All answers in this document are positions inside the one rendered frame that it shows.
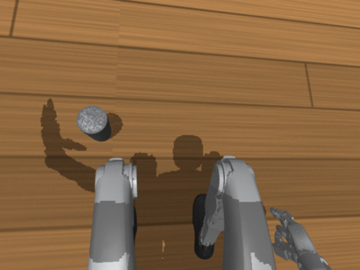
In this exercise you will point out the right robot hand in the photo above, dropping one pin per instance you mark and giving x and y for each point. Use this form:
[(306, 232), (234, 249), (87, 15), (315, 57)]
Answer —
[(298, 241)]

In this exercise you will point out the right robot arm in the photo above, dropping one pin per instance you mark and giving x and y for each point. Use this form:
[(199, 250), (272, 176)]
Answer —
[(312, 261)]

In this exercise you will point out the cup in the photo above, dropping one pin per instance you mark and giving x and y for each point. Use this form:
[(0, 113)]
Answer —
[(93, 121)]

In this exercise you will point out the right robot foot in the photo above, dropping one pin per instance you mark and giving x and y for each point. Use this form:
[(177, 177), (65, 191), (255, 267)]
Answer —
[(198, 215)]

